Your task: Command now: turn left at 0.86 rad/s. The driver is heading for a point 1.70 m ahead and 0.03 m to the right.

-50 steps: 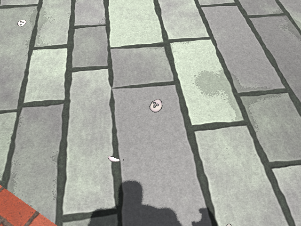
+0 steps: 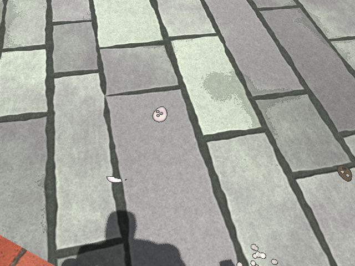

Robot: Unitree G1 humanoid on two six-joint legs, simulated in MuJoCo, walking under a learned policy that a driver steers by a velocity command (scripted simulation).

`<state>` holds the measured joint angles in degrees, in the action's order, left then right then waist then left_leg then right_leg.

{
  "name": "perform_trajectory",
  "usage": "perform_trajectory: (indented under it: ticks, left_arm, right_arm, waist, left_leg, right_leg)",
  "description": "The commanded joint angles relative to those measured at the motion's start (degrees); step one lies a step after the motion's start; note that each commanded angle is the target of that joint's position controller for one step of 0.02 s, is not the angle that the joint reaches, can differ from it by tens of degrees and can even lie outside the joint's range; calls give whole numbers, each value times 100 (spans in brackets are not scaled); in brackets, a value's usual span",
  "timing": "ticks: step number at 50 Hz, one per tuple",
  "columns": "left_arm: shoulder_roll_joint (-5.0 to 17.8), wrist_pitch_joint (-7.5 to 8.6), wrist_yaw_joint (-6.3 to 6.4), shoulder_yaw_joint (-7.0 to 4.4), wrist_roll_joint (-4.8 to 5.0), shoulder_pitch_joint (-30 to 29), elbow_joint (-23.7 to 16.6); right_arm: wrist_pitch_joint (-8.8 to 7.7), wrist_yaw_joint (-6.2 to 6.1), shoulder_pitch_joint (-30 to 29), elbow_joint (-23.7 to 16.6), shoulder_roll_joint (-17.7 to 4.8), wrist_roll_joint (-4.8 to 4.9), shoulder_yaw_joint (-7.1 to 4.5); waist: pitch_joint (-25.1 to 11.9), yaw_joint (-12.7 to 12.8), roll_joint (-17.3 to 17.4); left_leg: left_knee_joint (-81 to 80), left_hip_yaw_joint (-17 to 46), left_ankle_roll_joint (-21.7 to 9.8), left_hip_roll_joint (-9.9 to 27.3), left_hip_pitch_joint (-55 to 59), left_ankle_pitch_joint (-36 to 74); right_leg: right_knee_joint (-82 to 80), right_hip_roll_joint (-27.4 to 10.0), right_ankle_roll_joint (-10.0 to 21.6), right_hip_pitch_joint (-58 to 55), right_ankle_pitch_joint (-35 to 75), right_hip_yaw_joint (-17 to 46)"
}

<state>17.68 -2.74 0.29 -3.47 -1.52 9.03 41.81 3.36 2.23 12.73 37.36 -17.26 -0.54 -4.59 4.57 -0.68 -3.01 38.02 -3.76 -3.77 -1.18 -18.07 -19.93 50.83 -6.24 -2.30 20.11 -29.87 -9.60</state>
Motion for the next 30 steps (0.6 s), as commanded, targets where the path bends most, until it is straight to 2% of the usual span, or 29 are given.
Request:
perform_trajectory:
  ticks: [1,2,3,4,5,7,12,15,20,22,23,24,25,26,27,28,29,30]
  left_arm:
    - [334,44,24,-27,2,-535,-760]
    - [391,106,34,-43,31,-449,-672]
    - [503,111,29,-82,-79,-349,-582]
    - [492,87,28,-77,-87,-131,-533]
    - [501,61,32,-73,-79,-56,-506]
    - [449,31,36,-47,-48,-27,-480]
    - [484,26,66,-18,-31,-321,-604]
    - [535,68,86,-9,-7,-356,-606]
    - [449,93,101,52,93,-81,-431]
    - [292,86,63,120,135,28,-339]
    - [163,92,47,161,135,161,-250]
    - [179,124,53,173,96,126,-238]
    - [520,184,69,118,18,-2,-304]
    - [1211,217,47,-21,19,-198,-429]
    - [1126,195,-25,-58,72,129,-260]
    - [1071,191,-88,-90,83,372,-189]
    - [1066,179,-108,-135,95,524,-122]
    - [1054,159,-93,-172,107,524,-100]
  right_arm:
    - [-47,-147,806,-236,-1294,40,-371]
    - [-2,-189,326,-328,-1113,31,-305]
    - [19,-215,-27,-399,-921,102,-242]
    - [-2,-215,-48,-466,-954,96,-233]
    - [-33,-192,44,-426,-931,98,-226]
    - [-62,-176,131,-401,-1019,65,-266]
    - [-37,-196,372,-385,-1173,6,-316]
    - [-44,-193,357,-400,-1206,-33,-325]
    - [-89,-218,193,-307,-720,-124,-71]
    - [-105,-250,50,-219,-445,-132,94]
    - [-113,-283,-42,-159,-400,-103,157]
    - [-135,-324,41,-72,-468,-100,170]
    - [-164,-352,251,-28,-528,-150,152]
    - [-178,-363,550,-97,-585,-147,119]
    - [-142,-422,341,-53,-752,-100,84]
    - [-155,-441,61,-113,-822,-91,67]
    - [-176,-417,-187,-163,-778,-83,62]
    - [-174,-377,-251,-177,-683,-67,73]
  waist:
    - [-540,-344,1018]
    - [-385,-112,802]
    - [-453,0,678]
    - [-567,44,974]
    - [-633,49,847]
    - [-713,8,633]
    - [-639,-188,866]
    - [-681,-190,914]
    - [-898,-158,1001]
    - [-897,-72,943]
    - [-845,66,883]
    - [-716,102,761]
    - [-635,-51,273]
    - [-587,-352,-632]
    - [-627,-109,-841]
    - [-466,62,-845]
    - [-462,188,-718]
    - [-454,146,-550]
  left_leg:
    - [-1938,2809,-1322,1845,1496,2579]
    - [-1984,2454,-1071,1430,1287,2193]
    - [-2048,2234,-816,1113,1307,1955]
    - [-1949,2225,-892,1112,1149,2540]
    - [-1860,2211,-898,1057,1220,2900]
    - [-1813,2271,-850,902,1256,2598]
    - [-1783,2992,-873,801,1271,1774]
    - [-1698,3317,-884,782,1226,1777]
    - [-1463,2893,-752,821,759,3235]
    - [-1522,2791,-639,824,503,3035]
    - [-1501,2651,-512,757,329,2631]
    - [-1423,2496,-309,649,134,2054]
    - [-1020,2227,-97,365,73,1391]
    - [-449,1437,125,-323,-263,287]
    - [-317,973,204,-493,-126,-496]
    - [164,885,247,-507,-361,-821]
    - [722,891,304,-544,-667,-985]
    - [1136,937,378,-486,-859,-933]
  right_leg:
    - [1720,328,-103,2019,-183,1129]
    - [1437,240,-78,1908,429,1223]
    - [1392,278,-58,1828,799,1188]
    - [1435,357,-93,1601,927,1164]
    - [1419,385,-124,1565,955,1203]
    - [1103,458,-172,1545,1043,1247]
    - [285,654,-175,1700,1063,1430]
    - [-36,755,-94,1574,1052,1518]
    - [-573,655,120,306,912,1156]
    - [-1357,607,233,-477,1006,1100]
    - [-2137,648,299,-1014,1438,1068]
    - [-2927,676,381,-1429,1999,1299]
    - [-3199,188,512,-1475,2151,2163]
    - [-3309,-742,949,-1444,3335,3431]
    - [-3366,-1091,1544,-1106,3675,4025]
    - [-3417,-974,1629,-1150,3601,4171]
    - [-3415,-819,1606,-1293,3367,4125]
    - [-3349,-603,1507,-1331,3266,3932]
